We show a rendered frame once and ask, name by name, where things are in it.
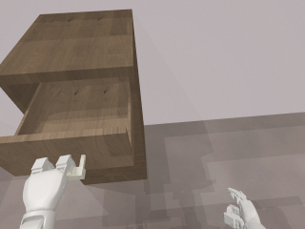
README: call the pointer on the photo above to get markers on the left robot hand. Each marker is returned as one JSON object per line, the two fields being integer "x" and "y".
{"x": 45, "y": 187}

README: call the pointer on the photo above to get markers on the drawer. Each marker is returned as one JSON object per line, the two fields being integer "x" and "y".
{"x": 91, "y": 117}

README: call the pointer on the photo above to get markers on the left robot forearm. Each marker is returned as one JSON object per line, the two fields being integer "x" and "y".
{"x": 38, "y": 219}

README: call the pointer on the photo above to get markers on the cabinet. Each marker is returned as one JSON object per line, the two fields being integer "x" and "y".
{"x": 80, "y": 45}

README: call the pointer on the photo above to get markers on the right robot hand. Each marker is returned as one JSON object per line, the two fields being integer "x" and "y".
{"x": 237, "y": 217}

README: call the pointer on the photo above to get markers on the handle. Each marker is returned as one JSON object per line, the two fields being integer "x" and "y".
{"x": 76, "y": 173}

